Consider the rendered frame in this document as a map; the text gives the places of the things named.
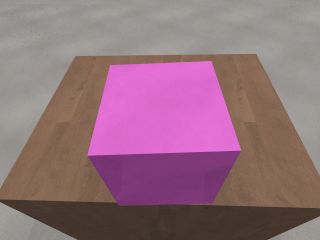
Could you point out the carton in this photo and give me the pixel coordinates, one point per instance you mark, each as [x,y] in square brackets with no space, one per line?
[163,134]

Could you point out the pedestal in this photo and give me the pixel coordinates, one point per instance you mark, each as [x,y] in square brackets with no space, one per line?
[272,187]

